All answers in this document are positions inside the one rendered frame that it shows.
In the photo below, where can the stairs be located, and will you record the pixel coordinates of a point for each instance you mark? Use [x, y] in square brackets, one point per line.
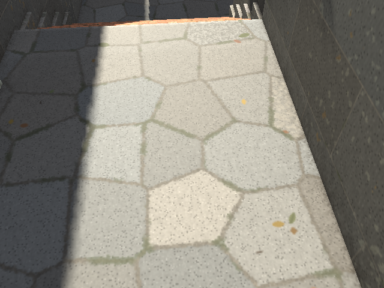
[141, 22]

